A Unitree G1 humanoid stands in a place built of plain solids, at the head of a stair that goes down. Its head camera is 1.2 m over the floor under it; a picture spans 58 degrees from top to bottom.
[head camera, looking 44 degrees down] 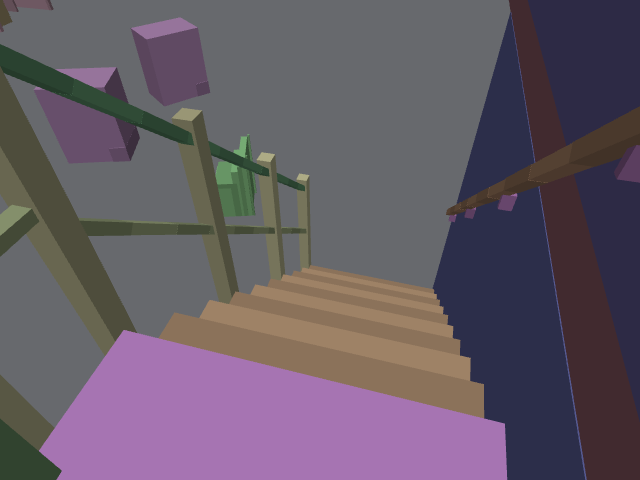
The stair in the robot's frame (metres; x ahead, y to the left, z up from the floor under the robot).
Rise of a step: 0.21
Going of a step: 0.24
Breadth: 1.20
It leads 15 degrees to the right of straight ahead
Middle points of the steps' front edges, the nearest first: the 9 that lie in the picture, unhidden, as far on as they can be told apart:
0.66 0.07 0.00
0.89 0.00 -0.21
1.12 -0.06 -0.43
1.35 -0.12 -0.64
1.58 -0.18 -0.85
1.81 -0.24 -1.07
2.04 -0.30 -1.28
2.27 -0.36 -1.49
2.50 -0.42 -1.71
